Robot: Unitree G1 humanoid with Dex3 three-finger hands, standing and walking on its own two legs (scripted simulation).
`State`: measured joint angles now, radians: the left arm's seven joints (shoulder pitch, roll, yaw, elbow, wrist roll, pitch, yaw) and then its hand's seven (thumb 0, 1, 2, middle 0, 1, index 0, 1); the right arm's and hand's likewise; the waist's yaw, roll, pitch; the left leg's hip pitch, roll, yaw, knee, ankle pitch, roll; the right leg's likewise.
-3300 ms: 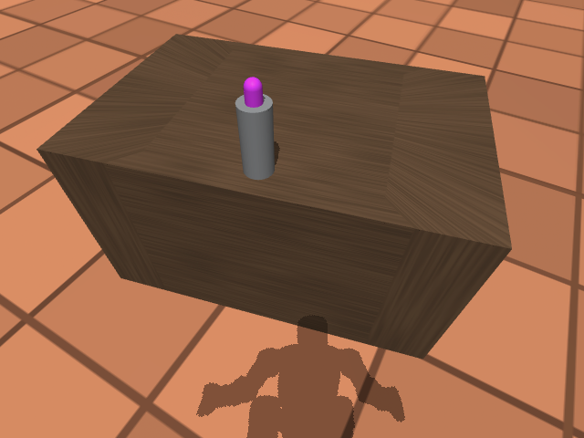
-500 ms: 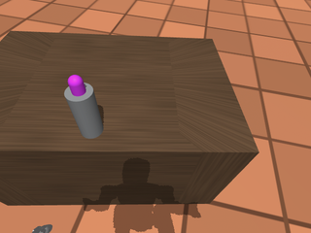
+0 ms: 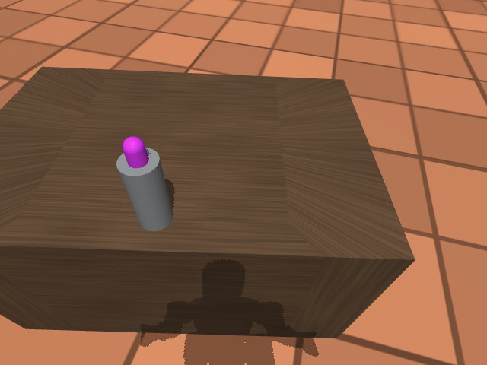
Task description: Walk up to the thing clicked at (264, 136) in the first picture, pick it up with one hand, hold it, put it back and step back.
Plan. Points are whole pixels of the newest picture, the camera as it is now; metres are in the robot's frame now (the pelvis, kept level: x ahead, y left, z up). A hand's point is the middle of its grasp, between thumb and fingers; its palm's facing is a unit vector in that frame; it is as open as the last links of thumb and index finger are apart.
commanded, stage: walk up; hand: left
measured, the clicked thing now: (145, 183) +0.47 +0.21 +0.00
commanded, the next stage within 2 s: stand in 0.98 s
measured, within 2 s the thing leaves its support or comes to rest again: neither
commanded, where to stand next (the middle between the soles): +0.07 +0.01 m, yaw -1 degrees
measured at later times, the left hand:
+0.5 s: hand out of the picture +0.10 +0.25 -0.15, palm faces +0.03 -0.94 -0.33, open 7.4 cm
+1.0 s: hand out of the picture +0.10 +0.25 -0.15, palm faces +0.05 -0.95 -0.32, open 7.4 cm
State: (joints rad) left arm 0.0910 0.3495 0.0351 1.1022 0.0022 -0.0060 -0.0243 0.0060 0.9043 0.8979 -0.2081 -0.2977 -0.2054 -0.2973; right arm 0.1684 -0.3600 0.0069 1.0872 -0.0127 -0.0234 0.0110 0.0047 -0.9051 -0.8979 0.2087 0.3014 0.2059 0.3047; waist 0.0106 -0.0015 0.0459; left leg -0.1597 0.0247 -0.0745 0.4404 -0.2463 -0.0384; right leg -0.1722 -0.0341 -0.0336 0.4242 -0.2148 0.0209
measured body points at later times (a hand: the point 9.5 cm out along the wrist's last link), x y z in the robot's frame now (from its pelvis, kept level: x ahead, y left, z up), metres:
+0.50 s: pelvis +0.01 +0.00 +0.00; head +0.02 +0.00 +0.45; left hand +0.10 +0.30 -0.12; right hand +0.10 -0.30 -0.13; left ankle +0.00 +0.15 -0.74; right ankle +0.01 -0.13 -0.74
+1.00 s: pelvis +0.01 +0.00 +0.00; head +0.02 +0.00 +0.45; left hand +0.09 +0.30 -0.13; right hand +0.10 -0.30 -0.13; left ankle +0.00 +0.15 -0.74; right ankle +0.01 -0.13 -0.74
